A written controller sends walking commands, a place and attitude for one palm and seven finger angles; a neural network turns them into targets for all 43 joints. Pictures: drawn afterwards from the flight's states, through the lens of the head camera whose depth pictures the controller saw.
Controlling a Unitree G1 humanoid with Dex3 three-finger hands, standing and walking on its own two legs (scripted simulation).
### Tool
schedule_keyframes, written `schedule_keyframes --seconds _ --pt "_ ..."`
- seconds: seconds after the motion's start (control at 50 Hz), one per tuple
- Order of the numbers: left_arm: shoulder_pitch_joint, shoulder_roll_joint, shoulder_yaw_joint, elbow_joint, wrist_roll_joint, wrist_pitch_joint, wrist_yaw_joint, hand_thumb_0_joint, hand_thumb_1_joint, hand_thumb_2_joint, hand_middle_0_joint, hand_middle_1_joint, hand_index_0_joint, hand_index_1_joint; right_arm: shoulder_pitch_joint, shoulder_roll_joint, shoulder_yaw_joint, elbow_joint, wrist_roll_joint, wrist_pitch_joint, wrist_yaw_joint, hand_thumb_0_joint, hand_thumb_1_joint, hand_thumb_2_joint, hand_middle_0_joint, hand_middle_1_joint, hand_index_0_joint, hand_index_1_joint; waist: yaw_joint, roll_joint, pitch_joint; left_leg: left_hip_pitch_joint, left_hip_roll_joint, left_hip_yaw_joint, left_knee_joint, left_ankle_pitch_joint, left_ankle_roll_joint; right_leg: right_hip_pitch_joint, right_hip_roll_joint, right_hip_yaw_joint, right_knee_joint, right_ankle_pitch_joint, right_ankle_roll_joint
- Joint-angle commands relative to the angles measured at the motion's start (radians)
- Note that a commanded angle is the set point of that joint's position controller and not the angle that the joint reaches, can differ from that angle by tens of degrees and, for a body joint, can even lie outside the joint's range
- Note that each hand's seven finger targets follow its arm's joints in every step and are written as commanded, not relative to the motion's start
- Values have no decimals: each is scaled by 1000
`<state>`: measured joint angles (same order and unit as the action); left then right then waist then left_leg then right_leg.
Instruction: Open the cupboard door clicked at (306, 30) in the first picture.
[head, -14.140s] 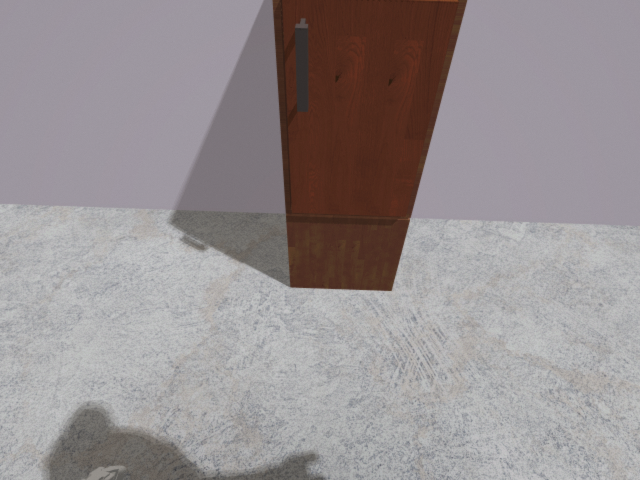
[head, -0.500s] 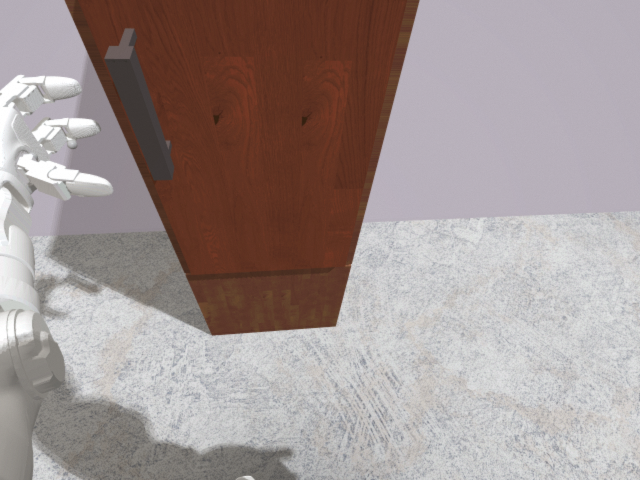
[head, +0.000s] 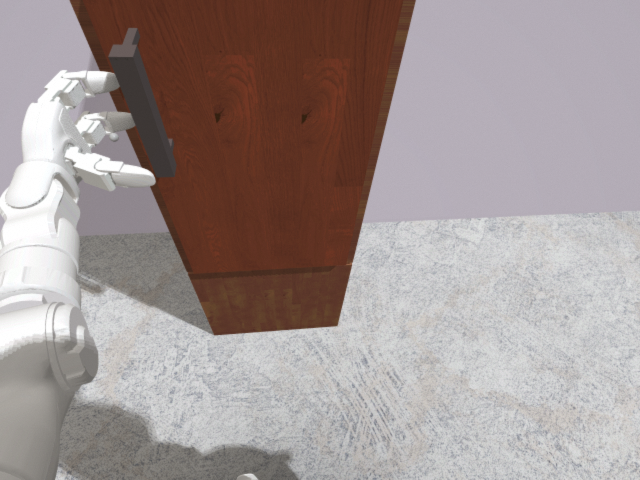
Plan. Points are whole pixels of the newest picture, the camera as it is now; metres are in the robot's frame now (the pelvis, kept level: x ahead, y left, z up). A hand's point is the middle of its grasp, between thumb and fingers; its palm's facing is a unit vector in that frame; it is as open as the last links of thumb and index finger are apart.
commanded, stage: slide the fingers in behind the handle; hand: left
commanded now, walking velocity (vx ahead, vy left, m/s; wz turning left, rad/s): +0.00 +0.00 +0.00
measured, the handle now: (150, 108) +0.56 +0.19 +0.15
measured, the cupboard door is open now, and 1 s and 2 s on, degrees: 0 0 1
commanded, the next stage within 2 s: close the thumb around the handle in 0.98 s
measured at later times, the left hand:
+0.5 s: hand (142, 139) +0.49 +0.19 +0.15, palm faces +0.08 -1.00 +0.02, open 14.1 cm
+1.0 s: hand (155, 135) +0.50 +0.18 +0.15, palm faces +0.07 -1.00 +0.02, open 14.0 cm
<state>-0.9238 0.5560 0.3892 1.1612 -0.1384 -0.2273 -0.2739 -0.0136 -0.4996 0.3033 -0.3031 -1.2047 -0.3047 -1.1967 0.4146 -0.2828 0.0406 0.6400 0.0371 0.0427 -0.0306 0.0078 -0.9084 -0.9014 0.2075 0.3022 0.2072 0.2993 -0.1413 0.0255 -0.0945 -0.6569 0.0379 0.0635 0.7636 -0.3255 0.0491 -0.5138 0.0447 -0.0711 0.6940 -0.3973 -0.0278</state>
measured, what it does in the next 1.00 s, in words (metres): stands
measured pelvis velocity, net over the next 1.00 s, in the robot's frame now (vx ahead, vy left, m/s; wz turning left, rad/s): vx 0.01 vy -0.01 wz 0.00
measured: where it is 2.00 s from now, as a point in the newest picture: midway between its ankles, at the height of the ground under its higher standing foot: outside the picture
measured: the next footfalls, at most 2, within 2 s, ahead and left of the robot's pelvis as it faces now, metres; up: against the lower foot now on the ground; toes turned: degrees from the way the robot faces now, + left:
none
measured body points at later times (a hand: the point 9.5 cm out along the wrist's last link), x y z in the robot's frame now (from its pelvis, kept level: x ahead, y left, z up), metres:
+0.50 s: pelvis +0.00 -0.01 +0.00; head +0.06 +0.00 +0.45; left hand +0.48 +0.24 +0.15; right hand +0.02 -0.27 -0.11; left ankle +0.03 +0.09 -0.71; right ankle -0.04 -0.10 -0.71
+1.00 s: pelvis +0.01 -0.01 +0.00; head +0.07 -0.01 +0.45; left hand +0.49 +0.23 +0.15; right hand +0.02 -0.28 -0.11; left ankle +0.03 +0.09 -0.71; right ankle -0.04 -0.10 -0.71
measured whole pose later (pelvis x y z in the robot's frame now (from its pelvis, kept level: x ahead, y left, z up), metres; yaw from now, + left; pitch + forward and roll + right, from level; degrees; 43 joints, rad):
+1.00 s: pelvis +0.01 -0.01 +0.00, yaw +0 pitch +12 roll -2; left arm -0.92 0.47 0.36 1.14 -0.12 -0.23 -0.18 -0.01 -0.50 0.30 -0.30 -1.20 -0.30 -1.20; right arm 0.41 -0.28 0.03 0.65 0.03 0.02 -0.02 0.01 -0.91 -0.90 0.21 0.30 0.21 0.30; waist -0.14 0.03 -0.09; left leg -0.64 0.04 0.06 0.75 -0.32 0.03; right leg -0.51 0.05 -0.07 0.69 -0.41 -0.04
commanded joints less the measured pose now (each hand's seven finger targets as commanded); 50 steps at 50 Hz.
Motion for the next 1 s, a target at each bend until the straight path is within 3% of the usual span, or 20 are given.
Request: schedule_keyframes --seconds 0.0,0.04,0.06,0.1,0.18,0.28,0.34,0.36,0.42,0.5,0.54,0.58,0.64,0.66,0.7,0.76,0.8,0.84,0.88,0.98 --pt "-511 252 -1 -173 -5 -34 0 0 -500 300 -300 -1200 -300 -1200 101 -187 -71 -68 -1 -26 -19 0 -900 -900 200 300 200 300 -20 63 -285 372 -8 -118 -67 249 5 -85 14 50 -105 285 16" --pt "-499 264 17 -212 -5 -51 9 0 -500 300 -300 -1200 -300 -1200 107 -186 -73 -75 -6 -31 -19 0 -900 -900 200 300 200 300 -3 88 -339 408 -9 -122 -62 292 3 -66 16 47 -93 303 8" --pt "-532 240 -4 -245 -6 -63 10 0 -500 300 -300 -1200 -300 -1200 107 -183 -74 -71 -6 -35 -17 0 -900 -900 200 300 200 300 -15 112 -373 445 -5 -126 -58 304 0 -83 17 49 -93 307 11" --pt "-528 230 2 -273 -11 -85 17 0 -500 300 -300 -1200 -300 -1200 111 -179 -77 -65 -10 -41 -12 0 -900 -900 200 300 200 300 -6 129 -400 473 -3 -131 -52 331 -5 -82 21 46 -87 314 9" --pt "-486 198 -9 -225 -16 -76 22 0 -500 300 -300 -1200 -300 -1200 110 -178 -79 -56 -7 -41 -9 0 -900 -900 200 300 200 300 -7 72 -359 431 -7 -119 -55 316 1 -66 23 46 -90 327 12" --pt "-456 207 5 -255 -2 -53 48 0 -500 300 -300 -1200 -300 -1200 104 -174 -80 -67 -9 -38 -5 0 -900 -900 200 300 200 300 15 93 -366 425 -12 -108 -57 343 1 -34 19 47 -86 367 10" --pt "-447 143 -30 -312 -10 -64 64 0 -500 300 -300 -1200 -300 -1200 99 -166 -80 -79 -10 -42 1 0 -900 -900 200 300 200 300 15 95 -377 457 -13 -110 -53 377 2 -36 23 43 -84 381 7" --pt "-435 186 11 -297 -9 -63 74 0 -500 300 -300 -1200 -300 -1200 97 -170 -82 -73 -10 -41 0 0 -900 -900 200 300 200 300 21 71 -366 441 -12 -107 -55 356 2 -29 24 46 -88 378 10" --pt "-471 128 -40 -295 -8 -63 81 0 -500 300 -300 -1200 -300 -1200 89 -165 -81 -71 -6 -44 1 0 -900 -900 200 300 200 300 -2 50 -331 423 -16 -101 -65 311 6 -34 21 51 -98 362 15" --pt "-457 139 -32 -290 -4 -66 80 0 -500 300 -300 -1200 -300 -1200 86 -166 -81 -67 -5 -45 -1 0 -900 -900 200 300 200 300 7 54 -351 432 -19 -100 -59 337 5 -16 18 55 -91 396 12" --pt "-505 80 -79 -305 -8 -71 79 0 -500 300 -300 -1200 -300 -1200 81 -158 -79 -61 -6 -49 0 0 -900 -900 200 300 200 300 -12 79 -330 443 -22 -102 -55 330 6 -40 17 54 -95 382 11" --pt "-494 134 -38 -271 -5 -67 83 0 -500 300 -300 -1200 -300 -1200 84 -165 -81 -51 -6 -49 -2 0 -900 -900 200 300 200 300 -8 54 -331 431 -18 -103 -55 318 7 -36 15 59 -98 382 14" --pt "-510 94 -70 -269 -11 -65 76 0 -500 300 -300 -1200 -300 -1200 82 -161 -78 -53 -6 -52 -3 0 -900 -900 200 300 200 300 -16 57 -330 427 -23 -102 -55 319 9 -34 13 59 -97 388 14" --pt "-488 124 -45 -246 -6 -62 77 0 -500 300 -300 -1200 -300 -1200 84 -165 -79 -49 -6 -51 -4 0 -900 -900 200 300 200 300 -4 47 -336 425 -21 -106 -54 319 5 -35 13 57 -94 381 13" --pt "-538 116 -61 -253 -6 -60 77 0 -500 300 -300 -1200 -300 -1200 83 -165 -79 -45 -5 -51 -5 0 -900 -900 200 300 200 300 -19 56 -337 428 -20 -108 -55 306 5 -48 11 58 -97 368 15" --pt "-500 154 -23 -240 -8 -65 80 0 -500 300 -300 -1200 -300 -1200 86 -167 -77 -51 -6 -50 -6 0 -900 -900 200 300 200 300 1 46 -371 414 -25 -104 -52 335 7 -6 10 63 -88 407 14" --pt "-503 143 -25 -250 -10 -66 83 0 -500 300 -300 -1200 -300 -1200 84 -163 -76 -56 -8 -51 -3 0 -900 -900 200 300 200 300 4 53 -376 417 -27 -99 -50 351 7 0 12 62 -85 427 15" --pt "-488 179 1 -224 -1 -66 90 0 -500 300 -300 -1200 -300 -1200 93 -166 -74 -56 -10 -46 -3 0 -900 -900 200 300 200 300 8 35 -358 387 -29 -99 -48 353 10 16 10 63 -82 436 15" --pt "-506 164 -19 -231 8 -65 94 0 -500 300 -300 -1200 -300 -1200 87 -163 -75 -59 -8 -44 -2 0 -900 -900 200 300 200 300 -2 50 -349 388 -27 -95 -51 337 8 0 10 65 -84 427 19" --pt "-483 180 -2 -263 6 -79 91 0 -500 300 -300 -1200 -300 -1200 93 -165 -79 -65 -9 -39 -3 0 -900 -900 200 300 200 300 8 61 -396 416 -25 -93 -46 379 6 22 13 65 -80 461 16"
